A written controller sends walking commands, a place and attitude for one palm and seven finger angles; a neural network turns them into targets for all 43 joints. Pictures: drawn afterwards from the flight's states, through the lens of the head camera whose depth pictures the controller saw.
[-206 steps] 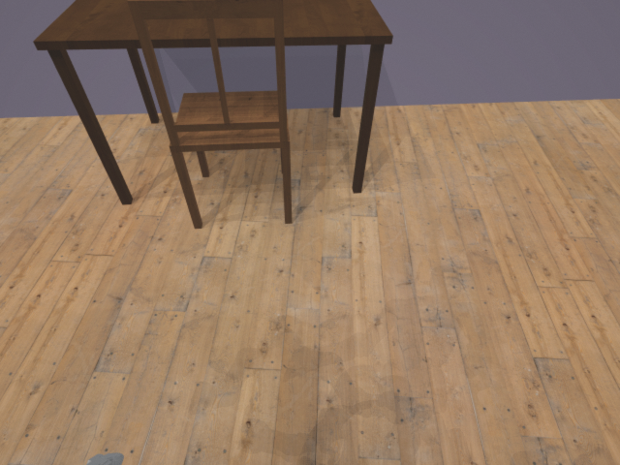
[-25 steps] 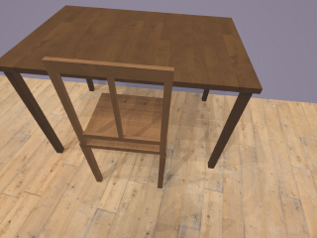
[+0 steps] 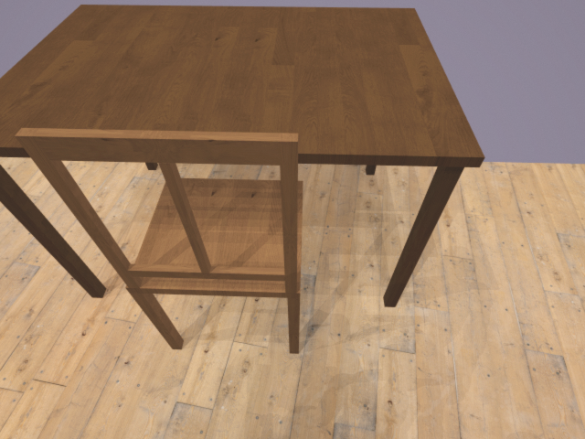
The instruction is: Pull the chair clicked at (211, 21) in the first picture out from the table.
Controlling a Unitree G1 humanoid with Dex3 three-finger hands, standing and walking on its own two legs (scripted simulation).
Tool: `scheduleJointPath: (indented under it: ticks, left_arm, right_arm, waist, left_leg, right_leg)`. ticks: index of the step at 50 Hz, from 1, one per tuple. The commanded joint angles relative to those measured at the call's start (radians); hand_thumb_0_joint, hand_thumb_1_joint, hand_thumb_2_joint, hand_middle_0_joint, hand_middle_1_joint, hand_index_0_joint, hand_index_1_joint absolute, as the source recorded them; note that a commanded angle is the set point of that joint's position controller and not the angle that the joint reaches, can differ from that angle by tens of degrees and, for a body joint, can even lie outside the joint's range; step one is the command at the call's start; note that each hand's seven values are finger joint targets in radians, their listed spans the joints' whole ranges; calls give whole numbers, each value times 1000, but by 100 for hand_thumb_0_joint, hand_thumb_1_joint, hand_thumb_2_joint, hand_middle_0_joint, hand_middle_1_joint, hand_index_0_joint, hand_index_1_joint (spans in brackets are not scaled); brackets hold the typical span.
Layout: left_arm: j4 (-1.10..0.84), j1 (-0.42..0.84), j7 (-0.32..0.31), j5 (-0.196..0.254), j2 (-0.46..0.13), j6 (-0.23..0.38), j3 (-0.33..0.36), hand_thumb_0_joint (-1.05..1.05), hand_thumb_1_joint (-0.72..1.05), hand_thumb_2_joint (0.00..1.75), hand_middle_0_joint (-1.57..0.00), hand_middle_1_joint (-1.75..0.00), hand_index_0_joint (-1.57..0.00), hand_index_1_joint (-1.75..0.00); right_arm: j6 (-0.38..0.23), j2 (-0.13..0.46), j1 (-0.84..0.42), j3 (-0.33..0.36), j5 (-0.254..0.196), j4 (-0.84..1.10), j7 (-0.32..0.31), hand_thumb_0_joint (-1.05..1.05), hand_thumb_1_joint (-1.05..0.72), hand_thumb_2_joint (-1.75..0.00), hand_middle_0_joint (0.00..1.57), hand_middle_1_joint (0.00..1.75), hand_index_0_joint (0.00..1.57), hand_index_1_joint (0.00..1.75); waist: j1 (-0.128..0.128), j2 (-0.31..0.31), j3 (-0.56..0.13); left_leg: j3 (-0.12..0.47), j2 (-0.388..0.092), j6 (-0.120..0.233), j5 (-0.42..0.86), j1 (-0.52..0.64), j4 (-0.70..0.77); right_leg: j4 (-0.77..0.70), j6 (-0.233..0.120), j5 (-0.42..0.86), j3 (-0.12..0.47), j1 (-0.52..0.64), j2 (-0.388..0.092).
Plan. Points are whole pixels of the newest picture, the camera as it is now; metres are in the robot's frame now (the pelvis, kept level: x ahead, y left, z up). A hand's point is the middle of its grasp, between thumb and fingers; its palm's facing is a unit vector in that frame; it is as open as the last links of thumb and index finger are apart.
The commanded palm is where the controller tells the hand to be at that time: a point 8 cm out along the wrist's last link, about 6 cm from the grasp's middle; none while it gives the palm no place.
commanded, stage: come to a stop and stand still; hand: left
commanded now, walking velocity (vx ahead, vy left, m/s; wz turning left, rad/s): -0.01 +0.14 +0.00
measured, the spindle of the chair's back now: (189, 224) +0.49 +0.23 -0.07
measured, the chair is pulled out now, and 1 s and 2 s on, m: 0.00 0.00 0.00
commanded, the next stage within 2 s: look again from close up in 0.54 s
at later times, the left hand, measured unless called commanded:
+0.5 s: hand out of the picture -0.03 +0.20 -0.17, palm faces +0.07 -0.98 -0.20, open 7.4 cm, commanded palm none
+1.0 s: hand out of the picture -0.01 +0.19 -0.16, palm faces +0.04 -0.97 -0.23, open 7.3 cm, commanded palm none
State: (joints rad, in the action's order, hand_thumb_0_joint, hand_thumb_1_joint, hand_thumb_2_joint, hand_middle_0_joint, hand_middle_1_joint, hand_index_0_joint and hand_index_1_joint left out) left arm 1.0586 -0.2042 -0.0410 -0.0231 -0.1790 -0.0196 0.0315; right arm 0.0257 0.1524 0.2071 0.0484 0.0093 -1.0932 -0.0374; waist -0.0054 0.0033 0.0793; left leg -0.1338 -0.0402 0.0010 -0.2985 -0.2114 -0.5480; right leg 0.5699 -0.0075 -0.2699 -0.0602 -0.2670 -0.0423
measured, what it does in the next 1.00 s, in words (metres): steps on the spot: left foot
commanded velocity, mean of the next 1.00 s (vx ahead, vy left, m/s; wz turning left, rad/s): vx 0.01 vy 0.02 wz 0.00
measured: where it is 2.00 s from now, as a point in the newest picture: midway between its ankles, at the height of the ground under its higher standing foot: outside the picture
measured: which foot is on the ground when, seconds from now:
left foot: down 0.00-0.00, up 0.02-0.24, down 0.26-1.00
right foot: down 0.00-1.00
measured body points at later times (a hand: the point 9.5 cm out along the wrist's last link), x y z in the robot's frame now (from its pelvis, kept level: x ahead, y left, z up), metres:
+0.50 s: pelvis -0.03 +0.02 +0.01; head -0.03 +0.03 +0.46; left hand -0.03 +0.25 -0.15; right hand -0.02 -0.20 -0.15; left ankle -0.06 +0.13 -0.73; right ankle +0.02 -0.11 -0.73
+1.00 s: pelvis -0.01 +0.02 +0.01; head -0.01 -0.01 +0.45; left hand -0.01 +0.24 -0.14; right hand -0.01 -0.20 -0.17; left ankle -0.06 +0.13 -0.73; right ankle +0.02 -0.11 -0.73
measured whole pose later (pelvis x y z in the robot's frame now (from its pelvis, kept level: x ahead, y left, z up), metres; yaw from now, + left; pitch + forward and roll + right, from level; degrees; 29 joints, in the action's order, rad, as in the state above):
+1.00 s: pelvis -0.01 +0.02 +0.01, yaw +1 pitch -2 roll +1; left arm 1.12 -0.28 -0.04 -0.01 -0.13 0.02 -0.01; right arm -0.03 0.16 0.32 -0.02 0.01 -1.07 -0.03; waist 0.00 0.05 0.02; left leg -0.05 -0.01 0.00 -0.32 -0.11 -0.46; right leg 0.51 0.01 -0.22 -0.06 -0.25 -0.06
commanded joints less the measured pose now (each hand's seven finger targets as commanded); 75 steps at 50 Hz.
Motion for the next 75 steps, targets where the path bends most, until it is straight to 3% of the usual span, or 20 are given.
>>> scheduleJointPath:
  ticks: [1, 4, 8, 11, 12, 13, 14, 15, 16, 19, 24, 31, 32, 33, 34, 35, 38, 42, 52, 75]
  left_arm:
    - [-34, -70, -7, 4, -157, 21, 24, 0, 90, 90, -20, -30, -20, -30]
    - [-51, -22, -10, 1, -153, 20, 32, 0, 90, 90, -20, -30, -20, -30]
    - [-54, -31, -7, -3, -165, 17, 46, 0, 90, 90, -20, -30, -20, -30]
    - [-52, 1, -5, 8, -152, 11, 44, 0, 90, 90, -20, -30, -20, -30]
    - [-56, 9, -2, 13, -126, 8, 35, 0, 90, 90, -20, -30, -20, -30]
    - [-62, 8, 2, 15, -94, 5, 29, 0, 90, 90, -20, -30, -20, -30]
    - [-64, 1, 6, 11, -78, -2, 27, 0, 90, 90, -20, -30, -20, -30]
    - [-56, 24, 7, 6, -72, -9, 21, 0, 90, 90, -20, -30, -20, -30]
    - [-48, 14, 9, 4, -70, -10, 19, 0, 90, 90, -20, -30, -20, -30]
    - [-6, -60, 14, 3, -67, -5, 7, 0, 90, 90, -20, -30, -20, -30]
    - [30, -101, 13, 5, -69, 8, -4, 0, 90, 90, -20, -30, -20, -30]
    - [60, -143, 7, 10, -53, 24, -14, 0, 90, 90, -20, -30, -20, -30]
    - [88, -213, -35, -1, -70, 53, -30, 0, 90, 90, -20, -30, -20, -30]
    - [57, -191, -23, 8, -115, 57, -21, 0, 90, 90, -20, -30, -20, -30]
    - [37, -167, -11, 10, -135, 58, -15, 0, 90, 90, -20, -30, -20, -30]
    - [29, -157, -4, 6, -111, 53, -17, 0, 90, 90, -20, -30, -20, -30]
    - [29, -154, 6, 9, -57, 51, -28, 0, 90, 90, -20, -30, -20, -30]
    - [38, -153, 9, 14, -54, 53, -29, 0, 90, 90, -20, -30, -20, -30]
    - [32, -128, 6, 18, -66, 52, -17, 0, 90, 90, -20, -30, -20, -30]
    - [36, -130, 9, 16, -61, 51, -14, 0, 90, 90, -20, -30, -20, -30]
  right_arm:
    - [13, 64, 55, 13, -4, 50, 5, 0, -90, -90, 20, 30, 20, 30]
    - [12, 61, 68, 11, -8, 41, 7, 0, -90, -90, 20, 30, 20, 30]
    - [3, 60, 70, 5, -4, 53, 11, 0, -90, -90, 20, 30, 20, 30]
    - [-10, 51, 142, -3, -1, 24, 10, 0, -90, -90, 20, 30, 20, 30]
    - [-18, 70, 152, -5, 1, 20, 9, 0, -90, -90, 20, 30, 20, 30]
    - [-25, 100, 138, -4, 8, 27, 9, 0, -90, -90, 20, 30, 20, 30]
    - [-22, 123, 91, -2, 8, 42, 10, 0, -90, -90, 20, 30, 20, 30]
    - [-26, 128, 59, -5, 9, 44, 11, 0, -90, -90, 20, 30, 20, 30]
    - [-26, 127, 40, -8, 8, 50, 9, 0, -90, -90, 20, 30, 20, 30]
    - [-29, 118, 40, -13, 4, 43, 5, 0, -90, -90, 20, 30, 20, 30]
    - [-27, 101, 91, -15, 0, 19, 8, 0, -90, -90, 20, 30, 20, 30]
    - [-36, 78, 140, -26, -4, -9, 4, 0, -90, -90, 20, 30, 20, 30]
    - [-62, 117, 53, -35, -3, 58, 18, 0, -90, -90, 20, 30, 20, 30]
    - [-54, 73, 116, -34, -1, 78, 19, 0, -90, -90, 20, 30, 20, 30]
    - [-46, 77, 114, -38, 6, 84, 25, 0, -90, -90, 20, 30, 20, 30]
    - [-48, 76, 134, -36, 6, 97, 24, 0, -90, -90, 20, 30, 20, 30]
    - [-59, 81, 170, -42, 1, 94, 16, 0, -90, -90, 20, 30, 20, 30]
    - [-66, 88, 182, -50, 1, 73, 12, 0, -90, -90, 20, 30, 20, 30]
    - [-67, 79, 181, -56, 5, 23, 8, 0, -90, -90, 20, 30, 20, 30]
    - [-54, 60, 181, -55, 4, -29, 8, 0, -90, -90, 20, 30, 20, 30]
  waist:
    - [13, -200, -114]
    - [9, -134, -116]
    - [29, -153, -112]
    - [-3, -135, -113]
    - [-4, -83, -102]
    - [10, 9, -90]
    - [31, 45, -66]
    - [28, 129, -13]
    - [37, 134, 21]
    - [50, 102, 17]
    - [31, 8, 35]
    - [11, -5, -4]
    - [39, 69, 3]
    - [2, 90, -92]
    - [3, 86, -97]
    - [-5, 52, -83]
    - [-8, 12, -22]
    - [-3, -42, 11]
    - [9, -15, -8]
    - [5, -17, 3]
  left_leg:
    - [93, 6, -19, -220, -68, -218]
    - [128, 4, -22, -203, -99, -280]
    - [113, 9, -29, -163, -87, -118]
    - [92, 12, -19, 31, 81, 146]
    - [133, -23, -4, 79, 116, 199]
    - [208, -95, 23, 139, 67, 226]
    - [248, -147, 45, 60, -24, 270]
    - [274, -153, 54, -25, -120, 342]
    - [275, -150, 56, -60, -159, 369]
    - [230, -115, 51, -80, -125, 353]
    - [196, -75, 33, -108, -88, 322]
    - [160, -62, 25, 29, 0, 271]
    - [102, -92, -1, 197, -56, 95]
    - [129, -24, -5, 1, -45, 131]
    - [122, -22, 4, -37, -41, 126]
    - [144, -30, 16, -34, -45, 140]
    - [177, -58, 34, 45, -69, 180]
    - [167, -51, 31, 96, -67, 195]
    - [148, -47, 22, 161, -36, 211]
    - [131, -44, 12, 84, -4, 220]
  right_leg:
    - [-241, -188, 604, 275, 70, -303]
    - [-226, -199, 562, 227, 97, -279]
    - [-229, -181, 444, 225, 131, -255]
    - [-205, -104, 219, 180, 33, -194]
    - [-176, -66, 126, 143, -8, -141]
    - [-151, -27, 73, 92, -4, -76]
    - [-137, 2, 4, 44, 26, -41]
    - [-102, 19, 9, 11, 67, -29]
    - [-82, 18, 32, 12, 86, -25]
    - [-122, 14, 77, 23, 107, -36]
    - [-204, 11, 69, 62, 82, -49]
    - [-235, 4, 104, 86, 60, -68]
    - [-135, -13, 343, 96, 76, -110]
    - [-159, -30, 103, 128, 92, -119]
    - [-159, -38, -32, 120, 60, -99]
    - [-154, -34, -95, 116, 23, -85]
    - [-136, -26, 14, 80, 21, -60]
    - [-136, -24, 106, 79, 54, -66]
    - [-135, -26, 227, 74, 118, -77]
    - [-218, -25, 105, 90, 85, -76]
